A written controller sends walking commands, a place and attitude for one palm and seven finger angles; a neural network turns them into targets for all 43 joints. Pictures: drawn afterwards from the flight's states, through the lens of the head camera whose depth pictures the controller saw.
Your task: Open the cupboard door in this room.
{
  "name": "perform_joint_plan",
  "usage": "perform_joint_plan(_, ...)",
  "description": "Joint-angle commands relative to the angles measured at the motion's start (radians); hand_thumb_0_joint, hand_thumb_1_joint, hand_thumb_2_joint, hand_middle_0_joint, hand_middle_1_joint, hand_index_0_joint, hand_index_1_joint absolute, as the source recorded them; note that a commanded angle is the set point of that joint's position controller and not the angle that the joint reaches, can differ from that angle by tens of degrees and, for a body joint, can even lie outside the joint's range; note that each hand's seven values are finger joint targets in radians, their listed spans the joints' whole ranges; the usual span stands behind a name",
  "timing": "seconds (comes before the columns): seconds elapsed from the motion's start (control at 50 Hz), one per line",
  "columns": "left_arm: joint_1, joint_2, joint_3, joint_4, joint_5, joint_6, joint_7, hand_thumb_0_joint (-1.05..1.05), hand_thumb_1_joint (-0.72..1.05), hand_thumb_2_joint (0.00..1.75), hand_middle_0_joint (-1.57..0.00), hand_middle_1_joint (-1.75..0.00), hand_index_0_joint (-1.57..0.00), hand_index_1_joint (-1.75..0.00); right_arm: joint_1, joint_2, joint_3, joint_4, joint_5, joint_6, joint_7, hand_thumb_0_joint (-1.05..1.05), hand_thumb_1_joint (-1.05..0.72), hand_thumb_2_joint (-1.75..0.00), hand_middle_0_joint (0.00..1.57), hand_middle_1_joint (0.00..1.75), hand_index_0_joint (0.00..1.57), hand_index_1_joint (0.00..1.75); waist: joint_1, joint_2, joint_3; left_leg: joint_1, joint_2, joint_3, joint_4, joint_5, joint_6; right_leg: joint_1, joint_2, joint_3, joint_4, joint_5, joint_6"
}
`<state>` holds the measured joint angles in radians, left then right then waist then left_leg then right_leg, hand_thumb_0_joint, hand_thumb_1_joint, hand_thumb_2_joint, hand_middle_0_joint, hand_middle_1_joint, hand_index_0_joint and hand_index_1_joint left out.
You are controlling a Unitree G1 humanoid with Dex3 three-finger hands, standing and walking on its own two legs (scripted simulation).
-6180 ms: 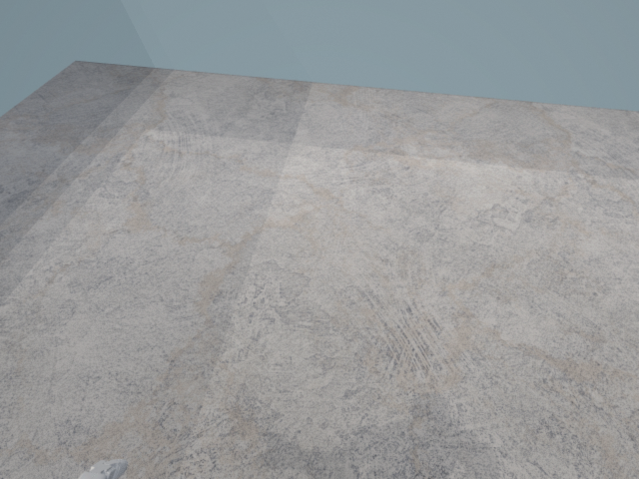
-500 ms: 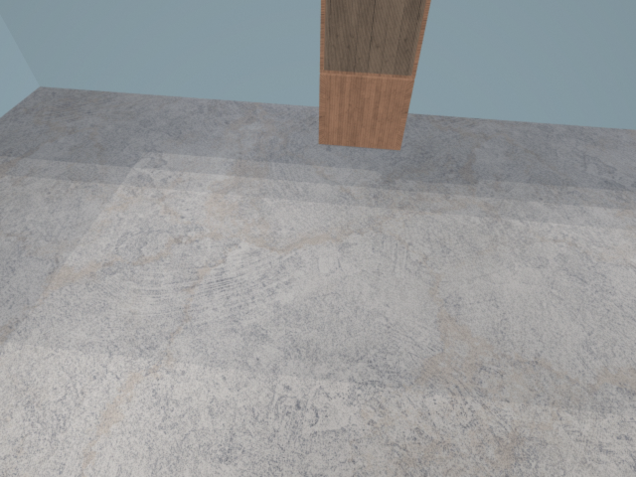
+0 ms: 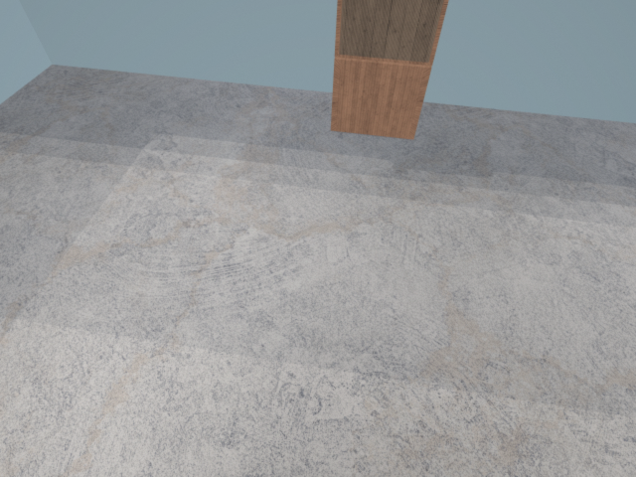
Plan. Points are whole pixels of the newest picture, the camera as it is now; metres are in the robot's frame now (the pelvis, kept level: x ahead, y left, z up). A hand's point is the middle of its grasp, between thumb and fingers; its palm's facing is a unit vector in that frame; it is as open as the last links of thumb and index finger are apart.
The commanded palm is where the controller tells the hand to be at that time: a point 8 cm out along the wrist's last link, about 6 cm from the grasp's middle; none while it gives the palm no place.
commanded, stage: turn or walk to find it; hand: left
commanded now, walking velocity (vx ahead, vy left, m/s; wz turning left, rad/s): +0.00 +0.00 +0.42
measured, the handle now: out of the picture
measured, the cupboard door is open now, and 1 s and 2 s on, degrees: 0 0 0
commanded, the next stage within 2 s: none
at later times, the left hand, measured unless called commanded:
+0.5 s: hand out of the picture +0.04 +0.17 -0.14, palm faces +0.23 -0.92 -0.31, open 7.4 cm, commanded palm none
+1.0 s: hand out of the picture -0.12 +0.18 -0.17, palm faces +0.48 -0.84 -0.26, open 7.4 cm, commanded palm none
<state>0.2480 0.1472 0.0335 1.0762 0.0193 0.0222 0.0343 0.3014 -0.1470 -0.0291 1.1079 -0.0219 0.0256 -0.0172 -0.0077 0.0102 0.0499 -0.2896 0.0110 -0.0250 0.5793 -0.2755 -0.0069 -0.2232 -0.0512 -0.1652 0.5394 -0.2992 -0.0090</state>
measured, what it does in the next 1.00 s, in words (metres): steps on the spot, turning left: right foot, then left foot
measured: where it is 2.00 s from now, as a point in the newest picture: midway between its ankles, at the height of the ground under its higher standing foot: outside the picture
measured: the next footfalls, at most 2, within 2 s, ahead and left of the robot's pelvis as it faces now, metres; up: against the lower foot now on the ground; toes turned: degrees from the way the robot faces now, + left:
right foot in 0.38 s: +0.02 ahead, -0.14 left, +0.00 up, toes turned +9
left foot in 0.82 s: -0.05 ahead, +0.09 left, +0.00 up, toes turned +27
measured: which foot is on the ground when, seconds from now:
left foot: down 0.00-0.38, up 0.40-0.80, down 0.82-1.00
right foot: down 0.00-0.08, up 0.10-0.36, down 0.38-0.82, up 0.84-1.00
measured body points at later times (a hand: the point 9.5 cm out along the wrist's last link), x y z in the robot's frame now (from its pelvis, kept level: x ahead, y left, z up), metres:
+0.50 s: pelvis -0.02 -0.05 +0.01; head +0.01 -0.08 +0.45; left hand +0.02 +0.22 -0.11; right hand +0.10 -0.30 -0.16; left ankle -0.03 +0.10 -0.66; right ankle -0.02 -0.15 -0.73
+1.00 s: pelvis -0.04 -0.02 +0.00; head -0.01 +0.01 +0.45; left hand -0.14 +0.22 -0.15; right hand +0.18 -0.19 -0.13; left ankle -0.08 +0.07 -0.73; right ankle +0.00 -0.16 -0.66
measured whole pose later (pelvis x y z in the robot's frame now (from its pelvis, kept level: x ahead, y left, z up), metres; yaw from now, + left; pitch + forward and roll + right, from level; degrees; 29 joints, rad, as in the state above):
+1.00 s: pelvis -0.04 -0.02 +0.00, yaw +27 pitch -1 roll +0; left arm 0.25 0.26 0.06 0.99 0.02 0.06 0.02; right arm 0.11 -0.20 -0.03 0.94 -0.02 0.02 0.00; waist 0.03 -0.03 0.10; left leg -0.23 -0.01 0.02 0.51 -0.27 0.03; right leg -0.43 -0.09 -0.05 1.07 -0.47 0.07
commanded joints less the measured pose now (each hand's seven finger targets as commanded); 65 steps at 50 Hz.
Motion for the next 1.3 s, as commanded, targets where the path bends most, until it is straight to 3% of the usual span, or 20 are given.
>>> perform_joint_plan(0.0,-0.031,0.167,0.046,-0.089,0.001,-0.007,0.006,0.0,0.9,0.9,-0.2,-0.3,-0.2,-0.3,0.055,-0.099,-0.03,-0.071,0.002,-0.007,0.004,0.0,-0.9,-0.9,0.2,0.3,0.2,0.3,-0.01,-0.035,-0.01,-0.041,0.079,-0.026,0.003,0.12,0.017,-0.058,-0.212,0.105,-0.097,-0.005,-0.058)
perform_joint_plan(0.06,-0.026,0.116,0.041,-0.121,-0.008,-0.001,0.003,0.0,0.9,0.9,-0.2,-0.3,-0.2,-0.3,0.05,-0.195,-0.046,-0.104,-0.005,-0.021,-0.005,0.0,-0.9,-0.9,0.2,0.3,0.2,0.3,-0.01,0.264,-0.015,-0.043,0.237,-0.428,-0.273,0.3,0.148,-0.115,0.008,0.026,0.26,-0.133,0.039)
perform_joint_plan(0.1,-0.066,0.121,0.038,-0.147,-0.003,-0.002,0.003,0.0,0.9,0.9,-0.2,-0.3,-0.2,-0.3,0.07,-0.211,-0.054,-0.109,-0.003,-0.027,-0.017,0.0,-0.9,-0.9,0.2,0.3,0.2,0.3,-0.026,0.216,-0.054,0.056,0.277,-0.505,-0.279,0.369,0.227,-0.23,0.008,0.143,0.463,-0.278,0.03)
perform_joint_plan(0.3,0.003,0.136,0.037,-0.181,-0.017,-0.013,-0.005,0.0,0.9,0.9,-0.2,-0.3,-0.2,-0.3,-0.029,-0.252,-0.078,-0.191,-0.006,-0.002,0.0,0.0,-0.9,-0.9,0.2,0.3,0.2,0.3,0.017,0.134,-0.142,0.043,0.108,-0.365,-0.171,0.344,0.123,0.031,0.066,0.136,-0.056,-0.009,0.052)
perform_joint_plan(0.32,0.036,0.167,0.044,-0.177,-0.014,-0.018,-0.002,0.0,0.9,0.9,-0.2,-0.3,-0.2,-0.3,-0.044,-0.231,-0.078,-0.203,0.001,0.0,0.005,0.0,-0.9,-0.9,0.2,0.3,0.2,0.3,0.032,0.095,-0.141,-0.054,0.07,-0.325,-0.134,0.23,0.079,0.15,0.025,0.155,-0.172,0.07,0.046)
perform_joint_plan(0.36,0.01,0.315,0.071,-0.205,0.009,-0.023,0.005,0.0,0.9,0.9,-0.2,-0.3,-0.2,-0.3,-0.079,-0.152,-0.066,-0.256,0.003,-0.001,0.015,0.0,-0.9,-0.9,0.2,0.3,0.2,0.3,0.048,-0.289,-0.057,-0.351,-0.096,-0.054,0.229,-0.227,-0.028,0.192,-0.382,0.539,-0.299,0.044,-0.114)
perform_joint_plan(0.4,-0.055,0.265,0.066,-0.228,0.002,-0.023,0.009,0.0,0.9,0.9,-0.2,-0.3,-0.2,-0.3,-0.113,-0.195,-0.082,-0.245,-0.008,0.023,0.016,0.0,-0.9,-0.9,0.2,0.3,0.2,0.3,0.02,-0.206,0.014,-0.297,-0.028,-0.085,0.511,-0.237,-0.018,-0.032,-0.377,0.494,-0.305,0.087,-0.155)
perform_joint_plan(0.48,-0.074,0.211,0.037,-0.231,0.004,-0.037,-0.002,0.0,0.9,0.9,-0.2,-0.3,-0.2,-0.3,-0.074,-0.176,-0.068,-0.201,-0.001,0.029,0.031,0.0,-0.9,-0.9,0.2,0.3,0.2,0.3,-0.015,-0.186,0.011,-0.279,-0.007,-0.012,0.608,-0.1,-0.052,0.044,-0.23,0.215,-0.193,0.44,-0.11)
perform_joint_plan(0.6,0.082,0.247,0.041,-0.177,0.01,-0.034,0.002,0.0,0.9,0.9,-0.2,-0.3,-0.2,-0.3,-0.209,-0.171,-0.046,-0.226,0.007,0.027,0.031,0.0,-0.9,-0.9,0.2,0.3,0.2,0.3,0.051,-0.195,-0.019,-0.239,0.002,0.045,0.418,-0.162,-0.063,0.172,-0.266,0.191,-0.138,0.676,-0.131)
perform_joint_plan(0.72,0.094,0.288,0.054,-0.156,0.014,-0.025,0.003,0.0,0.9,0.9,-0.2,-0.3,-0.2,-0.3,-0.216,-0.166,-0.03,-0.224,0.017,0.009,0.028,0.0,-0.9,-0.9,0.2,0.3,0.2,0.3,0.05,-0.221,-0.094,-0.083,-0.006,0.105,0.087,-0.144,-0.035,0.228,-0.278,0.157,-0.051,0.741,-0.118)
perform_joint_plan(0.76,0.067,0.286,0.055,-0.153,0.001,-0.022,-0.001,0.0,0.9,0.9,-0.2,-0.3,-0.2,-0.3,-0.148,-0.187,-0.033,-0.206,0.013,-0.002,0.025,0.0,-0.9,-0.9,0.2,0.3,0.2,0.3,0.002,-0.187,-0.129,0.092,-0.003,0.114,-0.144,0.056,-0.015,0.155,-0.25,0.094,0.052,0.667,-0.054)
perform_joint_plan(0.78,0.07,0.26,0.052,-0.164,-0.007,-0.019,-0.005,0.0,0.9,0.9,-0.2,-0.3,-0.2,-0.3,-0.095,-0.251,-0.048,-0.197,0.004,-0.014,0.025,0.0,-0.9,-0.9,0.2,0.3,0.2,0.3,-0.026,-0.042,-0.176,0.295,0.111,0.005,-0.212,0.305,0.03,-0.011,-0.202,0.035,0.207,0.463,0.003)
perform_joint_plan(0.8,0.073,0.198,0.034,-0.194,-0.009,-0.016,-0.012,0.0,0.9,0.9,-0.2,-0.3,-0.2,-0.3,-0.052,-0.348,-0.07,-0.194,0.004,-0.015,0.024,0.0,-0.9,-0.9,0.2,0.3,0.2,0.3,-0.038,0.254,-0.19,0.444,0.363,-0.29,-0.183,0.726,0.15,-0.284,-0.078,0.005,0.404,-0.217,0.067)
perform_joint_plan(0.82,0.025,0.189,0.024,-0.218,0.0,-0.004,-0.005,0.0,0.9,0.9,-0.2,-0.3,-0.2,-0.3,-0.001,-0.363,-0.076,-0.176,0.013,-0.006,0.015,0.0,-0.9,-0.9,0.2,0.3,0.2,0.3,-0.062,0.214,-0.178,0.39,0.415,-0.294,-0.17,0.899,0.229,-0.318,-0.06,0.091,0.504,-0.373,0.075)
perform_joint_plan(0.94,0.001,0.184,0.036,-0.171,-0.005,0.008,-0.018,0.0,0.9,0.9,-0.2,-0.3,-0.2,-0.3,-0.143,-0.263,-0.05,-0.212,0.007,-0.018,0.001,0.0,-0.9,-0.9,0.2,0.3,0.2,0.3,0.001,0.124,-0.077,0.171,0.223,-0.148,-0.221,0.555,0.172,-0.268,-0.05,0.141,0.551,-0.138,0.088)
perform_joint_plan(1.08,-0.043,0.157,0.034,-0.213,-0.007,0.007,-0.016,0.0,0.9,0.9,-0.2,-0.3,-0.2,-0.3,-0.122,-0.269,-0.068,-0.224,-0.003,-0.008,0.009,0.0,-0.9,-0.9,0.2,0.3,0.2,0.3,-0.01,0.146,-0.055,0.089,0.207,-0.232,-0.235,0.383,0.179,-0.17,-0.009,0.123,0.292,-0.138,0.086)
perform_joint_plan(1.16,0.049,0.165,0.04,-0.199,-0.01,-0.009,-0.014,0.0,0.9,0.9,-0.2,-0.3,-0.2,-0.3,-0.148,-0.263,-0.075,-0.241,-0.001,0.0,0.013,0.0,-0.9,-0.9,0.2,0.3,0.2,0.3,0.037,0.135,-0.075,-0.035,0.161,-0.252,-0.151,0.29,0.133,0.045,0.015,0.103,-0.004,0.022,0.076)
perform_joint_plan(1.18,0.075,0.193,0.045,-0.196,-0.006,-0.02,-0.01,0.0,0.9,0.9,-0.2,-0.3,-0.2,-0.3,-0.138,-0.237,-0.073,-0.245,0.006,-0.001,0.016,0.0,-0.9,-0.9,0.2,0.3,0.2,0.3,0.049,0.062,-0.09,-0.098,0.108,-0.223,-0.08,0.206,0.088,0.142,-0.022,0.135,-0.134,0.094,0.067)
perform_joint_plan(1.22,0.085,0.334,0.064,-0.215,0.01,-0.03,-0.002,0.0,0.9,0.9,-0.2,-0.3,-0.2,-0.3,-0.135,-0.158,-0.063,-0.279,0.007,0.001,0.022,0.0,-0.9,-0.9,0.2,0.3,0.2,0.3,0.064,-0.299,-0.086,-0.295,-0.071,-0.024,0.341,-0.305,-0.017,0.157,-0.425,0.506,-0.268,0.217,-0.105)
perform_joint_plan(1.28,-0.073,0.251,0.052,-0.253,0.001,-0.027,-0.001,0.0,0.9,0.9,-0.2,-0.3,-0.2,-0.3,-0.11,-0.192,-0.08,-0.225,-0.003,0.032,0.033,0.0,-0.9,-0.9,0.2,0.3,0.2,0.3,0.001,-0.174,0.031,-0.263,0.003,-0.06,0.651,-0.154,-0.017,-0.089,-0.322,0.357,-0.315,-0.05,-0.106)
